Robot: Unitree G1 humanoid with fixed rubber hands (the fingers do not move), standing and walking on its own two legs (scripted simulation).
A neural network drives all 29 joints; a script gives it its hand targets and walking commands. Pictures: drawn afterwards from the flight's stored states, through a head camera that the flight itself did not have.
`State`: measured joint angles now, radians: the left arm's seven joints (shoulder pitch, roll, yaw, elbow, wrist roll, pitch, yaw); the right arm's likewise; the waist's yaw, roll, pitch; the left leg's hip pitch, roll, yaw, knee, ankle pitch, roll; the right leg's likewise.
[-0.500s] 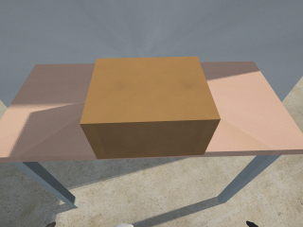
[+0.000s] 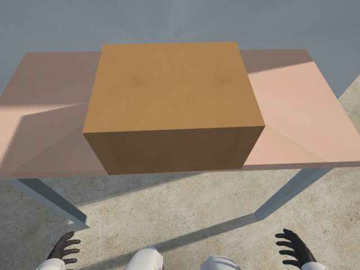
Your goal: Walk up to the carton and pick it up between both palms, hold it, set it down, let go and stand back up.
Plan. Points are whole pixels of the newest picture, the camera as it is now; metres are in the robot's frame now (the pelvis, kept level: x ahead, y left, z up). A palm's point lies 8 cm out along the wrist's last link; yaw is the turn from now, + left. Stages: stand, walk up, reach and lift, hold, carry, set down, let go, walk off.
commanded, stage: reach and lift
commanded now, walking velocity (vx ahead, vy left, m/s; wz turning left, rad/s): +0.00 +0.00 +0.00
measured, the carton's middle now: (173, 107) +0.45 +0.02 +0.08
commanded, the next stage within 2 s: none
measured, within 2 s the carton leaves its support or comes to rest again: neither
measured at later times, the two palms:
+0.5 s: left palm (49, 251) +0.16 +0.27 -0.02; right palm (322, 244) +0.16 -0.29 -0.02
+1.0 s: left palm (47, 222) +0.20 +0.25 +0.04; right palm (327, 228) +0.18 -0.26 +0.05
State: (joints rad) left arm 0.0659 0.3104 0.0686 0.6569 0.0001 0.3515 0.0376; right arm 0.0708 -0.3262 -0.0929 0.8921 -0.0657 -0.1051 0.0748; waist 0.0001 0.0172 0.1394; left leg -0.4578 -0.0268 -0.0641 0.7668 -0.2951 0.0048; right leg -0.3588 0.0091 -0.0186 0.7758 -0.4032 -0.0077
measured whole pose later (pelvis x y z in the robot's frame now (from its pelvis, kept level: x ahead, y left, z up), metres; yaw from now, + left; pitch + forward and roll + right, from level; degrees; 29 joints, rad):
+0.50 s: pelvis +0.01 +0.00 +0.03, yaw -1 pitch -8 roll +0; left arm 0.25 0.30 0.07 0.37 0.00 0.34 0.03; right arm 0.18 -0.33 -0.09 0.60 0.02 0.02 0.09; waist 0.00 -0.01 0.07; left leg -0.15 -0.02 -0.05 0.48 -0.19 0.00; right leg -0.06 0.01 0.00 0.49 -0.29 -0.01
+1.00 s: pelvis +0.01 +0.01 +0.03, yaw -3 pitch -6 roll +0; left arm 0.31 0.30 0.07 0.01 -0.12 0.29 0.08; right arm 0.31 -0.33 -0.09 0.06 0.20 0.16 0.08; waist 0.00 -0.01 0.07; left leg -0.15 -0.01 -0.01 0.38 -0.14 0.00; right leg -0.08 0.01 0.04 0.41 -0.23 0.00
